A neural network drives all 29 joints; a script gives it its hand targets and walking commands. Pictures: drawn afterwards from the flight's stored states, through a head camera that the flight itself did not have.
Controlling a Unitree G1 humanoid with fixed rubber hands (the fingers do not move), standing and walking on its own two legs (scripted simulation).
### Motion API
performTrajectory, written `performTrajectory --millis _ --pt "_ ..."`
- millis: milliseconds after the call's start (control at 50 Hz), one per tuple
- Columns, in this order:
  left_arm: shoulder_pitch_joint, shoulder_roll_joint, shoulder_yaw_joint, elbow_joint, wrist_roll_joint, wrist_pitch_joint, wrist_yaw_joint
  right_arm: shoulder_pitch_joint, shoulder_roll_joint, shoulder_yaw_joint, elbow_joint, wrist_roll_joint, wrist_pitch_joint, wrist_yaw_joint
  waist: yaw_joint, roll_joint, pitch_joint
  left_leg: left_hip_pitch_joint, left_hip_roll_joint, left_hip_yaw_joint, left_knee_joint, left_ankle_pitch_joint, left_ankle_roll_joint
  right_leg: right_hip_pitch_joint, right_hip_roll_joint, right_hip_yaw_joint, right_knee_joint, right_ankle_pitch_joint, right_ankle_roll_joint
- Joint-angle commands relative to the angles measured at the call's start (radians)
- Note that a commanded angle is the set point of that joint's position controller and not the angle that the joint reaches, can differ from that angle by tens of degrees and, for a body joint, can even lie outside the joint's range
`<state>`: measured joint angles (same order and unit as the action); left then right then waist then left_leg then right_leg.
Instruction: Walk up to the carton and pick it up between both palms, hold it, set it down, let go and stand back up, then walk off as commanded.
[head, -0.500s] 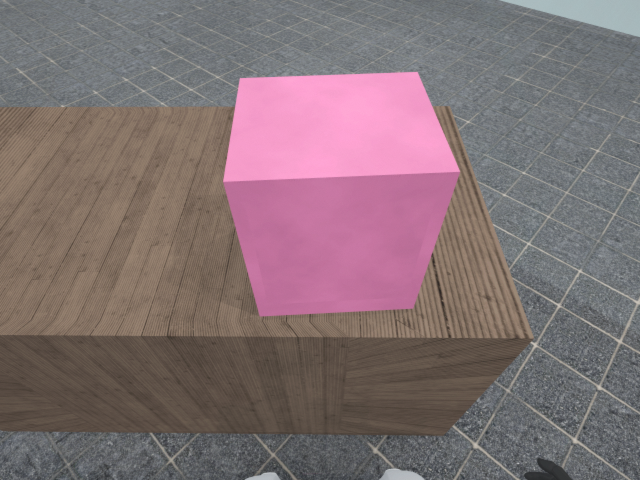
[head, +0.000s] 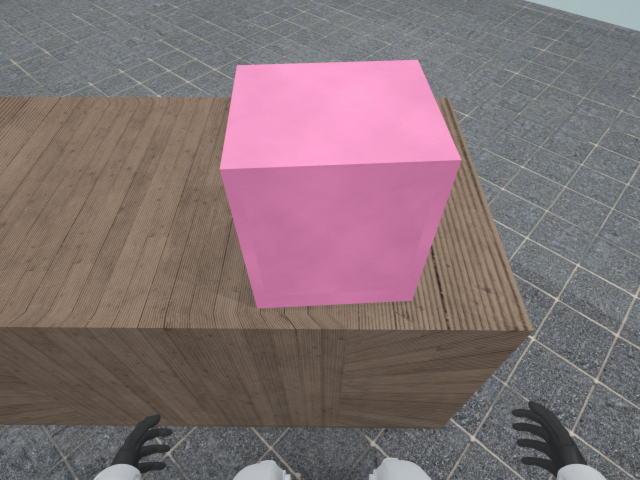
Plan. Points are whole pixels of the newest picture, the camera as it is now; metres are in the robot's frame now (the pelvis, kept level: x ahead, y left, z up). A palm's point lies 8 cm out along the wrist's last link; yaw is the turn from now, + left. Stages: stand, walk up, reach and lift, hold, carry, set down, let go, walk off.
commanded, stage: reach and lift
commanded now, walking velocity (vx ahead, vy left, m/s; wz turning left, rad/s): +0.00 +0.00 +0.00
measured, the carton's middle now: (331, 192) +0.52 -0.01 +0.05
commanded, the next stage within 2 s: none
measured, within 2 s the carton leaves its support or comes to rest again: neither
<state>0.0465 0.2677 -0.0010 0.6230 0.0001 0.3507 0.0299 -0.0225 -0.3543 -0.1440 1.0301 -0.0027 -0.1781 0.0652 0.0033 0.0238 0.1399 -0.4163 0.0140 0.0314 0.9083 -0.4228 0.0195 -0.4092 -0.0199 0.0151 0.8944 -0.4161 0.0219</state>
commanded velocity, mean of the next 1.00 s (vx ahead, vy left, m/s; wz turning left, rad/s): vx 0.00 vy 0.00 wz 0.00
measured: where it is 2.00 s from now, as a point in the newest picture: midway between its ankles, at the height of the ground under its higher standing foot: outside the picture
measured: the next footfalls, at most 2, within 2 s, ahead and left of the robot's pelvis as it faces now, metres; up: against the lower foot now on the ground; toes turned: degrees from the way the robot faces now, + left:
none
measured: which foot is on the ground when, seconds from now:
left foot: down 0.00-1.00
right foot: down 0.00-1.00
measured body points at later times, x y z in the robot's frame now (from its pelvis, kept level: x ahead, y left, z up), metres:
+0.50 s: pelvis -0.02 -0.02 +0.03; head +0.05 -0.03 +0.48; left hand +0.17 +0.24 -0.05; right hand +0.15 -0.25 -0.07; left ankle +0.04 +0.11 -0.69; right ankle +0.04 -0.14 -0.69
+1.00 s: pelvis +0.01 -0.02 +0.04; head +0.07 -0.02 +0.49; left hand +0.21 +0.24 -0.02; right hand +0.20 -0.24 -0.03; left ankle +0.04 +0.11 -0.69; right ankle +0.04 -0.14 -0.69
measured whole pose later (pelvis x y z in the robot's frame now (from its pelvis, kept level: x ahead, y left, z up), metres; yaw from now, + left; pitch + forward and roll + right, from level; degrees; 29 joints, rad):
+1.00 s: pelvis +0.01 -0.02 +0.04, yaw +0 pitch +4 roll +1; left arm 0.13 0.28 0.00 0.57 -0.12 -0.26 0.06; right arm 0.16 -0.16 -0.07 0.62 0.01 -0.37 0.03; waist 0.01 0.00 0.07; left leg -0.36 0.01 0.04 0.48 -0.19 0.00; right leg -0.38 -0.02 0.01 0.52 -0.21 0.01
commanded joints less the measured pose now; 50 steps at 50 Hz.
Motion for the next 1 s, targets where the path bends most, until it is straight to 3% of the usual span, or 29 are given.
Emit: performTrajectory --millis 0,40,60,80,100,140,160,220,260,300,320,400,460,480,500,520,560,600,640,660,680,740,780,820,860,900,940,960,980 --pt "-0.027 0.218 0.163 -0.274 0.056 -0.02 0.034 0.033 -0.208 -0.042 -0.194 -0.031 -0.05 0.012 0.013 -0.091 -0.286 0.222 0.02 0.015 -0.284 0.317 -0.038 0.139 0.046 -0.074 -0.263 0.298 -0.056" --pt "-0.034 0.229 0.169 -0.327 0.05 -0.035 0.043 0.003 -0.214 -0.033 -0.228 -0.022 -0.059 0.016 0.017 -0.075 -0.287 0.21 0.025 0.029 -0.294 0.307 -0.036 0.148 0.053 -0.074 -0.276 0.291 -0.059" --pt "-0.02 0.215 0.189 -0.28 0.072 -0.045 0.037 0.015 -0.237 -0.032 -0.202 -0.031 -0.061 0.01 0.012 -0.116 -0.297 0.195 0.015 0.04 -0.303 0.31 -0.033 0.169 0.051 -0.059 -0.268 0.303 -0.051" --pt "-0.042 0.223 0.17 -0.32 0.064 -0.053 0.041 0.017 -0.21 -0.033 -0.249 -0.025 -0.064 0.008 0.037 -0.099 -0.32 0.193 0.019 0.034 -0.318 0.274 -0.018 0.177 0.045 -0.064 -0.276 0.289 -0.06" --pt "-0.04 0.214 0.173 -0.351 0.054 -0.07 0.047 0.039 -0.194 -0.031 -0.262 -0.013 -0.07 0.006 0.008 -0.077 -0.334 0.193 0.014 0.033 -0.311 0.282 -0.033 0.187 0.057 -0.057 -0.27 0.286 -0.062" --pt "-0.021 0.221 0.2 -0.371 0.025 -0.099 0.048 0.047 -0.156 0.012 -0.346 -0.002 -0.072 -0.001 0.038 -0.128 -0.347 0.183 0.011 0.056 -0.34 0.243 -0.02 0.215 0.05 -0.031 -0.318 0.256 -0.05" --pt "-0.009 0.201 0.175 -0.386 0.025 -0.119 0.048 0.078 -0.105 0.018 -0.371 0.018 -0.083 0.003 0.044 -0.095 -0.365 0.175 -0.003 0.056 -0.349 0.267 -0.004 0.209 0.031 -0.015 -0.318 0.289 -0.052" --pt "0.021 0.198 0.189 -0.318 0.004 -0.161 0.037 0.118 -0.087 0.012 -0.397 0.008 -0.079 -0.019 0.027 -0.139 -0.348 0.206 0.002 0.058 -0.373 0.253 -0.014 0.196 0.038 -0.023 -0.354 0.262 -0.035" --pt "0.038 0.215 0.187 -0.277 -0.025 -0.19 0.02 0.121 -0.065 0.021 -0.457 -0.005 -0.086 -0.029 0.057 -0.172 -0.361 0.207 -0.008 0.066 -0.41 0.204 -0.004 0.24 0.034 -0.015 -0.381 0.226 -0.021" --pt "0.041 0.203 0.171 -0.293 -0.069 -0.229 0.021 0.126 -0.029 0.025 -0.564 0.0 -0.095 -0.039 0.036 -0.161 -0.358 0.183 -0.008 0.061 -0.439 0.2 0.009 0.257 0.026 -0.009 -0.41 0.22 -0.028" --pt "0.042 0.223 0.194 -0.281 -0.062 -0.238 0.021 0.148 -0.035 0.028 -0.49 -0.001 -0.085 -0.041 0.031 -0.12 -0.343 0.182 -0.01 0.071 -0.444 0.199 -0.007 0.249 0.023 -0.008 -0.41 0.2 -0.021" --pt "0.044 0.206 0.151 -0.256 -0.124 -0.305 0.004 0.154 0.012 0.002 -0.555 -0.012 -0.104 -0.057 0.029 -0.145 -0.38 0.257 -0.014 0.056 -0.477 0.158 0.005 0.217 0.03 -0.02 -0.449 0.119 -0.023" --pt "0.042 0.227 0.146 -0.249 -0.15 -0.351 0.007 0.148 0.052 0.028 -0.61 0.002 -0.114 -0.068 0.036 -0.151 -0.397 0.286 -0.021 0.063 -0.476 0.15 0.007 0.189 -0.013 0.001 -0.498 0.067 -0.039" --pt "0.011 0.228 0.141 -0.299 -0.154 -0.368 0.022 0.134 0.052 0.009 -0.628 0.009 -0.114 -0.065 0.039 -0.103 -0.377 0.253 -0.015 0.069 -0.494 0.152 -0.001 0.179 0.003 0.0 -0.5 0.056 -0.037" --pt "0.05 0.195 0.114 -0.268 -0.161 -0.381 0.02 0.153 0.043 0.022 -0.581 0.004 -0.105 -0.058 0.02 -0.125 -0.4 0.296 -0.011 0.052 -0.499 0.115 0.0 0.17 -0.01 0.004 -0.516 0.046 -0.052" --pt "0.034 0.195 0.114 -0.307 -0.152 -0.398 0.029 0.145 0.052 0.022 -0.585 0.013 -0.111 -0.056 0.031 -0.091 -0.398 0.333 -0.001 0.038 -0.515 0.108 -0.001 0.174 -0.008 -0.008 -0.514 0.048 -0.053" --pt "0.059 0.175 0.107 -0.25 -0.175 -0.432 0.026 0.171 0.095 0.06 -0.592 0.049 -0.118 -0.054 0.045 -0.117 -0.375 0.3 -0.022 0.058 -0.494 0.131 -0.005 0.158 -0.018 0.022 -0.527 0.022 -0.06" --pt "0.072 0.172 0.089 -0.23 -0.178 -0.448 0.026 0.142 0.063 0.034 -0.593 0.035 -0.131 -0.049 0.023 -0.141 -0.4 0.381 -0.023 0.046 -0.493 0.137 -0.004 0.123 -0.02 0.005 -0.546 0.021 -0.065" --pt "0.028 0.204 0.096 -0.277 -0.191 -0.485 0.031 0.131 0.078 0.051 -0.636 0.063 -0.144 -0.053 0.046 -0.138 -0.421 0.357 -0.026 0.045 -0.475 0.142 -0.01 0.111 -0.027 0.018 -0.539 0.003 -0.066" --pt "0.042 0.184 0.066 -0.323 -0.204 -0.504 0.038 0.148 0.069 0.021 -0.619 0.05 -0.153 -0.046 0.017 -0.094 -0.445 0.454 -0.017 0.029 -0.479 0.147 -0.027 0.049 -0.031 0.002 -0.553 0.028 -0.082" --pt "0.072 0.146 0.052 -0.243 -0.184 -0.507 0.041 0.159 0.078 0.039 -0.583 0.076 -0.152 -0.036 0.012 -0.09 -0.396 0.411 -0.001 0.014 -0.501 0.106 -0.02 0.08 -0.01 0.0 -0.549 0.018 -0.084" --pt "0.075 0.193 0.056 -0.318 -0.228 -0.552 0.046 0.138 0.059 0.023 -0.649 0.097 -0.186 -0.041 0.029 -0.117 -0.456 0.424 -0.012 0.033 -0.504 0.162 -0.022 0.1 -0.01 0.002 -0.547 0.057 -0.06" --pt "0.059 0.176 0.024 -0.308 -0.225 -0.579 0.055 0.146 0.065 0.034 -0.609 0.124 -0.187 -0.03 0.017 -0.061 -0.419 0.388 -0.011 0.025 -0.517 0.113 -0.026 0.121 -0.001 0.017 -0.538 0.036 -0.06" --pt "0.053 0.186 0.026 -0.284 -0.227 -0.607 0.06 0.141 0.081 0.031 -0.601 0.136 -0.197 -0.032 0.018 -0.069 -0.405 0.336 -0.012 0.034 -0.527 0.159 -0.023 0.17 0.01 0.013 -0.54 0.077 -0.054" --pt "0.106 0.172 0.037 -0.3 -0.242 -0.638 0.062 0.154 0.096 0.051 -0.636 0.157 -0.227 -0.028 0.058 -0.038 -0.463 0.328 -0.009 0.041 -0.517 0.311 -0.031 0.226 0.025 0.01 -0.522 0.186 -0.041" --pt "0.096 0.185 0.029 -0.245 -0.225 -0.658 0.049 0.158 0.08 0.051 -0.596 0.182 -0.238 -0.028 0.032 -0.054 -0.456 0.373 -0.01 0.03 -0.525 0.283 -0.028 0.195 0.016 0.016 -0.539 0.171 -0.043" --pt "0.117 0.169 0.014 -0.243 -0.246 -0.689 0.047 0.189 0.059 0.059 -0.59 0.199 -0.261 -0.021 0.013 -0.066 -0.441 0.38 -0.008 0.016 -0.52 0.38 -0.047 0.202 0.033 0.009 -0.528 0.257 -0.047" --pt "0.143 0.185 0.039 -0.256 -0.253 -0.713 0.041 0.18 0.079 0.07 -0.608 0.187 -0.277 -0.026 0.039 -0.078 -0.472 0.38 -0.007 0.015 -0.515 0.442 -0.046 0.232 0.04 -0.002 -0.521 0.29 -0.043" --pt "0.13 0.161 0.025 -0.274 -0.239 -0.73 0.05 0.172 0.069 0.064 -0.602 0.203 -0.289 -0.016 0.018 -0.021 -0.478 0.386 -0.012 0.011 -0.504 0.461 -0.063 0.233 0.045 0.003 -0.522 0.296 -0.058"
